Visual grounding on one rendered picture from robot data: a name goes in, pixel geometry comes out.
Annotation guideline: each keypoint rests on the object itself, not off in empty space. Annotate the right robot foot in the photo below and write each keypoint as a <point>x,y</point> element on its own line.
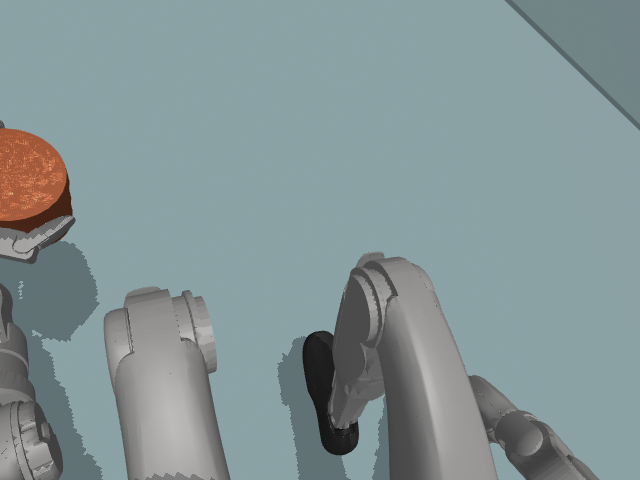
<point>319,371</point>

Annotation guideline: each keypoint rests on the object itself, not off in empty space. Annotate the right robot hand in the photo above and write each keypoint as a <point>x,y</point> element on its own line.
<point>493,405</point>

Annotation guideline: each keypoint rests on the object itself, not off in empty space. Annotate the left robot hand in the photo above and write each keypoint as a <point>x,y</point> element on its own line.
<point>22,247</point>

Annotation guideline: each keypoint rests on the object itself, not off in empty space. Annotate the left robot arm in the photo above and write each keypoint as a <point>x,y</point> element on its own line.
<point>29,450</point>

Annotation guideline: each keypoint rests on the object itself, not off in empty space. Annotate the cup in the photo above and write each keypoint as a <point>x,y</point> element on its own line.
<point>34,184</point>

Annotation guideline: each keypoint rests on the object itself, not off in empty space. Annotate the right robot arm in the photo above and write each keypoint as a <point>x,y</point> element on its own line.
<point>536,451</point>

